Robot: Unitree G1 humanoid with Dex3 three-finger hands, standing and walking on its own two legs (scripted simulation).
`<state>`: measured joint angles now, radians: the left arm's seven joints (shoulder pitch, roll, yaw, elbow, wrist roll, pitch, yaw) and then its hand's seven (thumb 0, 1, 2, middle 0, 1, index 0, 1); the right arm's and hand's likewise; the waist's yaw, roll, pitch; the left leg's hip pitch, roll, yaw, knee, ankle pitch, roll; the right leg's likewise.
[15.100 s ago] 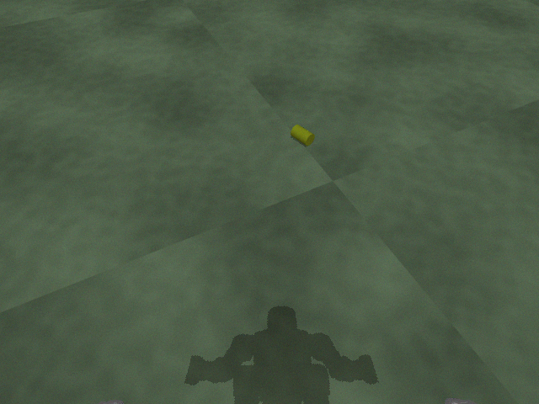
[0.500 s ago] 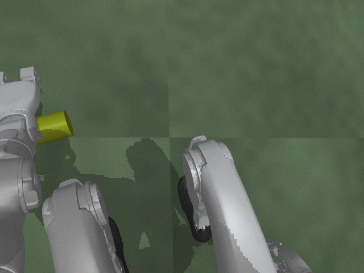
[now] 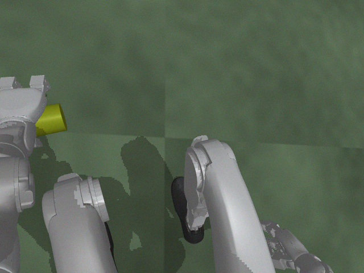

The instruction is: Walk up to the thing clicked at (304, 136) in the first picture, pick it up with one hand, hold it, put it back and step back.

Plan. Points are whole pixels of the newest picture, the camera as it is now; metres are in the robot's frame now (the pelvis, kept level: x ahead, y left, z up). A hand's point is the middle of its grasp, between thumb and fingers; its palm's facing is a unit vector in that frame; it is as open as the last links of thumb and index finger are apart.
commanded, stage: rest palm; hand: left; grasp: from above
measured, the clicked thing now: (38, 121) +0.49 +0.22 -0.29
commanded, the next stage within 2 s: close in 0.66 s
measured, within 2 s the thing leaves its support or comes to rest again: neither
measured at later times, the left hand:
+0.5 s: hand (31, 123) +0.47 +0.23 -0.25, palm faces -0.48 -0.10 -0.87, open 13.6 cm
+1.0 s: hand (36, 120) +0.48 +0.22 -0.26, palm faces -0.43 -0.09 -0.90, open 13.1 cm
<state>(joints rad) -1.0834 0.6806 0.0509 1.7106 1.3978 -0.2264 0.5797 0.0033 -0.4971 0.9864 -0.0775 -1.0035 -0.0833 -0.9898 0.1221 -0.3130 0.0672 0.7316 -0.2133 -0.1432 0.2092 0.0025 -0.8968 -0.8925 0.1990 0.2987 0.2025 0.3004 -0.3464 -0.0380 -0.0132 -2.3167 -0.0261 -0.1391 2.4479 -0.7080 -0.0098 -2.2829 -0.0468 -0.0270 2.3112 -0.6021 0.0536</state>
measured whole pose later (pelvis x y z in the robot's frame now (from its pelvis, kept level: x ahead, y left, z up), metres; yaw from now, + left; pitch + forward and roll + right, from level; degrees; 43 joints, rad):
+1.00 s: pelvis +0.00 +0.01 -0.02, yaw -5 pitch +29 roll -14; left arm -1.11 0.85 0.13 1.83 1.36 -0.16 0.72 0.00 -0.34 0.94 -0.16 -0.97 -0.17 -0.95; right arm 0.13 -0.36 0.18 0.72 -0.30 -0.27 0.37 0.00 -0.89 -0.89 0.20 0.30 0.20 0.30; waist -0.43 -0.08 0.13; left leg -2.35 -0.02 -0.21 2.56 -0.73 0.01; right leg -2.28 -0.02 -0.08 2.35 -0.59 0.08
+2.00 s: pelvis +0.00 +0.01 -0.02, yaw -6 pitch +28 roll -14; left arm -1.09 0.90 0.11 1.80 1.34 -0.20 0.68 0.00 0.00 0.62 -0.52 -0.72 -0.52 -0.67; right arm 0.15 -0.36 0.24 0.67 -0.29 -0.27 0.35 0.00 -0.90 -0.90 0.20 0.30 0.20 0.30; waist -0.43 -0.09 0.16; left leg -2.33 -0.02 -0.23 2.55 -0.73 0.01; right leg -2.25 -0.01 -0.10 2.32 -0.58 0.08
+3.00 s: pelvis +0.01 +0.00 +0.01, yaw -2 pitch +35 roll -11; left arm -0.93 0.67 0.05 1.45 1.26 -0.11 0.51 -0.03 0.02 0.34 -0.85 -0.26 -0.83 -0.28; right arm 0.16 -0.32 0.07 0.74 -0.18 -0.18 0.32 0.00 -0.91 -0.90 0.20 0.30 0.20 0.30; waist -0.31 0.02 -0.05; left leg -2.31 -0.02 -0.16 2.44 -0.75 -0.01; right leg -2.27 -0.04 -0.05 2.28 -0.63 0.05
